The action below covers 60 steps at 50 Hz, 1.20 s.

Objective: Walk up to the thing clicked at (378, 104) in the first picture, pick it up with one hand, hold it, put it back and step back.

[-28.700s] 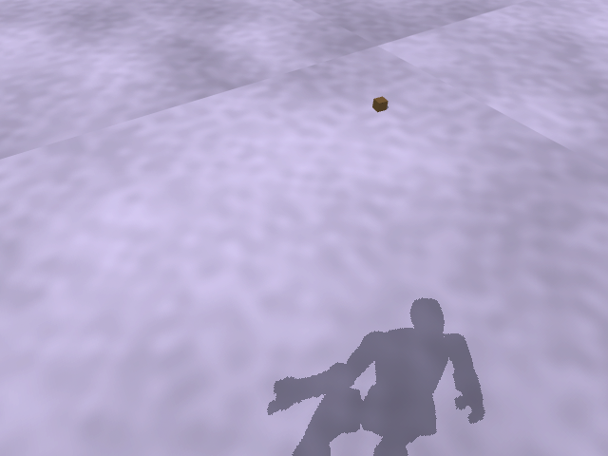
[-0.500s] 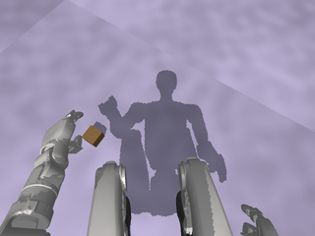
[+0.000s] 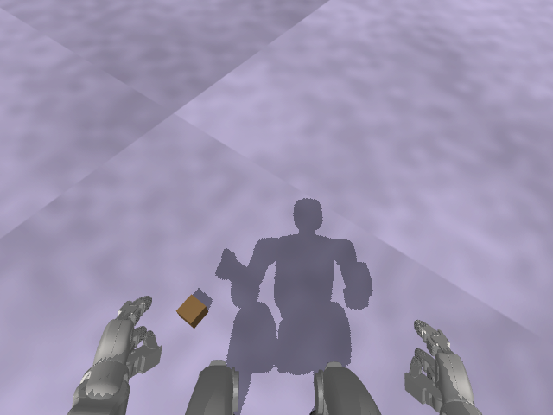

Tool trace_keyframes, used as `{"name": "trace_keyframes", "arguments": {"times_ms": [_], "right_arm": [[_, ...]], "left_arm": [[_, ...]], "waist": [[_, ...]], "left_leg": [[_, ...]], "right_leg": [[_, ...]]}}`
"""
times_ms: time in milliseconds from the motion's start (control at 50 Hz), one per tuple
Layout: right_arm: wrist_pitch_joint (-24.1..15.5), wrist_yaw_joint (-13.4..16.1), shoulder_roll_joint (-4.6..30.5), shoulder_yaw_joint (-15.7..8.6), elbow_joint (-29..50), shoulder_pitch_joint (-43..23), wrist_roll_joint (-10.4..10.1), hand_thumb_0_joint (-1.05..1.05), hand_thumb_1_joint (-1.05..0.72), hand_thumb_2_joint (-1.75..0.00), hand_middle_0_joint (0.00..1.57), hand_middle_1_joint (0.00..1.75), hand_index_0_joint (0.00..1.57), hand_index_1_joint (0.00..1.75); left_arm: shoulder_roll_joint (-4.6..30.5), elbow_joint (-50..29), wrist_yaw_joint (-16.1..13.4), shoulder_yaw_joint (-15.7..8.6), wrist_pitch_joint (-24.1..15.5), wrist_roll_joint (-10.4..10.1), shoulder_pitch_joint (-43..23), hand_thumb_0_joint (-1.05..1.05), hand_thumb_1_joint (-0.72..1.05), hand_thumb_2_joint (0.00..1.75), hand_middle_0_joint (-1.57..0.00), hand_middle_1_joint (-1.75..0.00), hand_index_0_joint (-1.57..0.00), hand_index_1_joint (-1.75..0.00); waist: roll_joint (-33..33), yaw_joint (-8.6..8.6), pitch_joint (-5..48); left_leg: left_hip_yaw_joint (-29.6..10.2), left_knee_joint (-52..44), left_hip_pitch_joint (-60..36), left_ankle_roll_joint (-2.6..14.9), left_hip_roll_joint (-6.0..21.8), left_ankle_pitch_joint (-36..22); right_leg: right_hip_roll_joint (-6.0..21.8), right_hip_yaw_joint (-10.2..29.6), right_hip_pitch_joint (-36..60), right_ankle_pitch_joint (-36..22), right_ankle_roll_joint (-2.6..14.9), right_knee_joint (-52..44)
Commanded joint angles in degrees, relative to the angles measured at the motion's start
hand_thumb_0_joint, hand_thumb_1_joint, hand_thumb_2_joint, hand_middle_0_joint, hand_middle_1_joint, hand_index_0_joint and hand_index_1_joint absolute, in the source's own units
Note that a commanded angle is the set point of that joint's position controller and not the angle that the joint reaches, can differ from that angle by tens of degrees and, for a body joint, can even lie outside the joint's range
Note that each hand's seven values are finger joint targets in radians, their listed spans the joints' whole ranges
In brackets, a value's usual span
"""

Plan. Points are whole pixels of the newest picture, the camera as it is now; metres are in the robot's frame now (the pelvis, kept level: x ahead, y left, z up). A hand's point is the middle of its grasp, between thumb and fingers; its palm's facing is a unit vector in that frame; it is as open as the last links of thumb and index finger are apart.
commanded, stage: home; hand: left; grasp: from above
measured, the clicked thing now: (192, 311) +0.44 +0.24 -0.62
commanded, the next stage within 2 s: none
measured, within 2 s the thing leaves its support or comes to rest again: neither
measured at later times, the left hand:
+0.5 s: hand (121, 373) +0.19 +0.19 +0.02, palm faces +0.08 -0.98 -0.20, open 7.7 cm
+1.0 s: hand (125, 379) +0.18 +0.18 +0.02, palm faces +0.07 -0.98 -0.20, open 7.8 cm
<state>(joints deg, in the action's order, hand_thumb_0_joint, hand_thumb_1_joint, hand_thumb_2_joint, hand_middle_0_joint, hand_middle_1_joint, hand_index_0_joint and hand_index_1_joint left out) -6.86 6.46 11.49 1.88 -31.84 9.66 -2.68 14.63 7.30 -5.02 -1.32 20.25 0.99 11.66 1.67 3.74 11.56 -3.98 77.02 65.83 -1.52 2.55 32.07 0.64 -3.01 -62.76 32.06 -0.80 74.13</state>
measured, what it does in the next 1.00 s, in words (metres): rises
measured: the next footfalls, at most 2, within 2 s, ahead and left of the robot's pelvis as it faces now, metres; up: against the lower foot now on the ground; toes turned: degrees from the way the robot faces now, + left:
none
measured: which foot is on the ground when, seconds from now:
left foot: down 0.00-1.00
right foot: down 0.00-1.00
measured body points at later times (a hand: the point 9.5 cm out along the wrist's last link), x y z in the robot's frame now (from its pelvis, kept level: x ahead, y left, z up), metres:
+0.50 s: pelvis +0.03 +0.01 +0.07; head +0.05 +0.01 +0.52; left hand +0.18 +0.24 +0.04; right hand +0.21 -0.23 +0.01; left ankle +0.04 +0.13 -0.61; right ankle +0.03 -0.13 -0.61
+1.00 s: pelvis +0.03 +0.00 +0.07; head +0.04 +0.01 +0.52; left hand +0.18 +0.24 +0.04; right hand +0.19 -0.24 +0.00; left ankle +0.04 +0.13 -0.61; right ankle +0.03 -0.13 -0.61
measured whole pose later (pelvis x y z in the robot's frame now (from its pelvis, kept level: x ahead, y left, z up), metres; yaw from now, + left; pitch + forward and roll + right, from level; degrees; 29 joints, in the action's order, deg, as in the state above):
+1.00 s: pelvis +0.03 +0.00 +0.07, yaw +1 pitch +10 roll -2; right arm -13.3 10.6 12.4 1.9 -31.1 17.0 -0.5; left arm 12.8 -6.9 -1.1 -2.0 25.8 -3.0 28.2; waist 2.4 2.2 9.1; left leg -3.2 58.0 40.5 -1.2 2.4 27.3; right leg 0.8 -3.1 -37.1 27.0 -1.1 54.6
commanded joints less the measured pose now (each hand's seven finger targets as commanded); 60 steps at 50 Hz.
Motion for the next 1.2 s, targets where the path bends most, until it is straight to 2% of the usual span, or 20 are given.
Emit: {"name": "trace_keyframes", "arguments": {"times_ms": [0,100,140,160,280,360,420,480,500,540,560,680,720,800,920,960,1040,1080,1100,1180], "right_arm": [[-3.6,2.5,7.8,-2.6,7.8,2.2,0.3,0.0,-0.9,-0.9,0.2,0.3,0.2,0.3],[-4.9,4.0,7.1,-2.4,9.6,4.2,0.6,0.0,-0.9,-0.9,0.2,0.3,0.2,0.3],[-5.4,4.4,6.9,-2.4,10.0,4.7,0.9,0.0,-0.9,-0.9,0.2,0.3,0.2,0.3],[-5.6,4.6,7.0,-2.4,10.1,4.8,1.0,0.0,-0.9,-0.9,0.2,0.3,0.2,0.3],[-7.5,5.0,7.2,-2.9,10.7,4.6,1.7,0.0,-0.9,-0.9,0.2,0.3,0.2,0.3],[-8.7,5.0,7.8,-3.0,10.7,4.1,2.1,0.0,-0.9,-0.9,0.2,0.3,0.2,0.3],[-9.1,4.9,8.2,-3.2,10.6,3.9,2.2,0.0,-0.9,-0.9,0.2,0.3,0.2,0.3],[-9.7,4.7,8.2,-3.3,10.5,3.9,2.5,0.0,-0.9,-0.9,0.2,0.3,0.2,0.3],[-9.6,4.6,8.2,-3.3,10.7,3.6,2.4,0.0,-0.9,-0.9,0.2,0.3,0.2,0.3],[-9.8,4.5,8.1,-3.3,10.6,3.6,2.5,0.0,-0.9,-0.9,0.2,0.3,0.2,0.3],[-9.8,4.6,8.0,-3.1,10.4,3.3,2.5,0.0,-0.9,-0.9,0.2,0.3,0.2,0.3],[-9.8,4.5,8.2,-2.9,10.3,2.7,2.4,0.0,-0.9,-0.9,0.2,0.3,0.2,0.3],[-9.9,4.6,8.2,-3.0,10.2,2.9,2.4,0.0,-0.9,-0.9,0.2,0.3,0.2,0.3],[-10.0,4.8,8.3,-2.9,9.9,2.9,2.4,0.0,-0.9,-0.9,0.2,0.3,0.2,0.3],[-10.1,4.8,8.1,-2.9,10.1,2.4,2.4,0.0,-0.9,-0.9,0.2,0.3,0.2,0.3],[-10.2,4.9,8.2,-3.0,10.3,2.3,2.4,0.0,-0.9,-0.9,0.2,0.3,0.2,0.3],[-10.4,4.9,8.1,-2.9,10.1,2.5,2.4,0.0,-0.9,-0.9,0.2,0.3,0.2,0.3],[-10.6,4.9,8.1,-3.1,10.0,2.8,2.4,0.0,-0.9,-0.9,0.2,0.3,0.2,0.3],[-10.6,4.8,8.3,-3.1,9.8,2.9,2.4,0.0,-0.9,-0.9,0.2,0.3,0.2,0.3],[-10.6,5.0,8.2,-3.1,9.9,2.8,2.4,0.0,-0.9,-0.9,0.2,0.3,0.2,0.3]], "left_arm": [[4.8,-15.2,-0.5,-4.6,0.1,-3.1,2.2,0.0,0.9,0.9,-0.2,-0.3,-0.2,-0.3],[3.4,-21.4,0.1,-4.6,2.5,-5.0,11.0,0.0,0.9,0.9,-0.2,-0.3,-0.2,-0.3],[3.1,-23.6,0.5,-4.7,3.1,-5.2,14.1,0.0,0.9,0.9,-0.2,-0.3,-0.2,-0.3],[2.9,-23.8,0.7,-4.1,3.4,-5.0,15.1,0.0,0.9,0.9,-0.2,-0.3,-0.2,-0.3],[2.7,-25.8,2.4,-3.5,3.7,-4.6,17.9,0.0,0.9,0.9,-0.2,-0.3,-0.2,-0.3],[2.9,-25.5,3.3,-3.7,3.6,-4.3,16.5,0.0,0.79,0.84,-0.19,-0.28,-0.19,-0.28],[3.4,-25.2,3.7,-3.9,3.3,-4.0,15.4,0.0,0.84,0.86,-0.19,-0.29,-0.19,-0.29],[3.9,-26.0,3.9,-4.4,3.0,-3.9,15.2,0.0,0.82,0.85,-0.19,-0.29,-0.19,-0.29],[3.9,-25.6,3.8,-4.7,3.0,-3.8,15.6,0.0,0.75,0.81,-0.18,-0.27,-0.18,-0.27],[4.0,-26.5,3.8,-4.6,2.8,-3.7,15.4,0.0,0.78,0.83,-0.19,-0.28,-0.19,-0.28],[3.7,-25.7,3.7,-4.1,2.9,-3.4,16.0,0.0,0.72,0.8,-0.18,-0.27,-0.18,-0.27],[3.8,-26.1,3.6,-4.0,2.6,-3.6,15.2,0.0,0.8,0.84,-0.19,-0.28,-0.19,-0.28],[3.8,-26.0,3.5,-4.2,2.6,-3.8,15.6,0.0,0.84,0.87,-0.19,-0.29,-0.19,-0.29],[3.6,-25.2,3.5,-3.7,2.8,-3.9,15.7,0.0,0.85,0.87,-0.19,-0.29,-0.19,-0.29],[3.7,-24.4,3.7,-4.0,2.8,-3.9,15.4,0.0,0.8,0.84,-0.19,-0.28,-0.19,-0.28],[4.2,-25.4,3.6,-4.3,2.7,-3.9,15.2,0.0,0.88,0.89,-0.2,-0.3,-0.2,-0.3],[4.0,-25.6,3.7,-4.2,2.8,-3.8,14.8,0.0,0.88,0.89,-0.2,-0.3,-0.2,-0.3],[4.1,-25.8,3.7,-4.3,2.8,-3.7,15.4,0.0,0.86,0.88,-0.2,-0.29,-0.2,-0.29],[4.1,-25.6,3.8,-4.2,2.7,-3.8,15.8,0.0,0.86,0.88,-0.2,-0.29,-0.2,-0.29],[4.1,-25.4,3.6,-4.4,2.7,-4.0,15.0,0.0,0.89,0.89,-0.2,-0.3,-0.2,-0.3]], "waist": [[4.3,0.18,13.2],[3.2,-0.08,10.5],[3.5,-0.62,9.1],[2.6,-0.26,8.3],[0.8,-0.48,3.3],[0.0,-0.41,0.9],[0.8,-0.84,0.3],[1.8,-0.87,2.3],[1.7,-1.3,1.5],[2.1,-1.21,2.8],[1.8,-1.24,2.3],[2.2,-1.29,1.4],[1.6,-1.33,2.8],[-0.3,-1.31,2.5],[-0.1,-1.7,0.1],[-0.1,-1.86,0.8],[0.3,-1.44,0.8],[2.0,-1.35,2.1],[2.0,-1.78,1.3],[0.4,-1.38,1.2]], "left_leg": [[0.8,-17.9,-21.6,2.04,-2.1,-13.1],[1.3,-22.9,-27.7,1.98,-2.3,-18.9],[1.4,-24.1,-29.3,1.97,-2.4,-20.6],[1.2,-24.8,-30.0,2.02,-2.3,-21.1],[1.1,-27.8,-31.5,2.14,-2.1,-19.3],[1.4,-28.7,-31.5,2.05,-2.1,-17.4],[1.5,-28.9,-31.5,1.99,-2.2,-16.5],[1.7,-28.5,-32.2,1.92,-2.4,-17.5],[2.1,-28.4,-31.9,1.96,-2.5,-17.0],[2.1,-28.1,-32.1,2.02,-2.8,-17.2],[2.1,-28.3,-32.4,1.95,-2.6,-17.3],[1.6,-29.2,-31.9,2.02,-2.4,-14.4],[1.8,-28.6,-32.2,2.06,-2.4,-15.7],[2.1,-28.0,-32.0,2.26,-2.5,-16.9],[2.1,-28.9,-30.2,2.33,-2.6,-11.8],[2.4,-28.6,-30.2,2.29,-2.7,-12.4],[2.6,-28.6,-30.2,2.36,-2.8,-10.7],[2.1,-28.9,-31.2,2.08,-2.4,-12.2],[2.0,-29.1,-31.2,1.99,-2.3,-12.5],[2.1,-28.4,-30.6,2.26,-2.4,-12.0]], "right_leg": [[-1.6,0.7,16.9,-13.7,1.42,-17.3],[-2.0,-0.4,24.5,-18.8,1.26,-23.2],[-2.1,-0.7,26.0,-20.4,1.18,-24.5],[-2.2,-0.9,26.3,-20.8,1.14,-25.1],[-2.3,-1.9,27.0,-18.2,0.93,-27.7],[-2.1,-2.2,26.8,-16.2,0.71,-28.4],[-1.9,-1.8,26.4,-15.5,0.71,-28.4],[-1.7,-1.7,27.8,-16.4,0.65,-28.2],[-1.6,-1.4,27.8,-16.3,0.52,-28.5],[-1.5,-1.2,28.5,-16.7,0.57,-28.5],[-1.6,-1.3,28.4,-16.7,0.55,-28.3],[-1.8,-1.5,27.6,-14.1,0.63,-28.6],[-1.7,-1.2,28.4,-15.2,0.63,-28.4],[-1.5,-1.0,28.7,-16.5,0.43,-28.8],[-1.5,-1.1,27.6,-11.9,0.31,-29.7],[-1.4,-0.9,27.9,-12.4,0.35,-29.8],[-1.2,-0.7,27.7,-11.1,0.25,-30.2],[-1.5,-0.9,27.6,-12.3,0.44,-29.0],[-1.6,-1.1,27.4,-12.4,0.53,-28.7],[-1.5,-0.9,27.5,-12.1,0.31,-29.5]]}}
